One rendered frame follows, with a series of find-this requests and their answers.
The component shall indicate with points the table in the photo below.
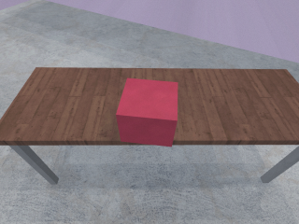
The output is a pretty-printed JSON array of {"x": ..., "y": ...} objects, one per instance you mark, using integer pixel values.
[{"x": 77, "y": 106}]

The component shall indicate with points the carton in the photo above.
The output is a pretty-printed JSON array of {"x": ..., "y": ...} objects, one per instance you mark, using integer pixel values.
[{"x": 148, "y": 112}]

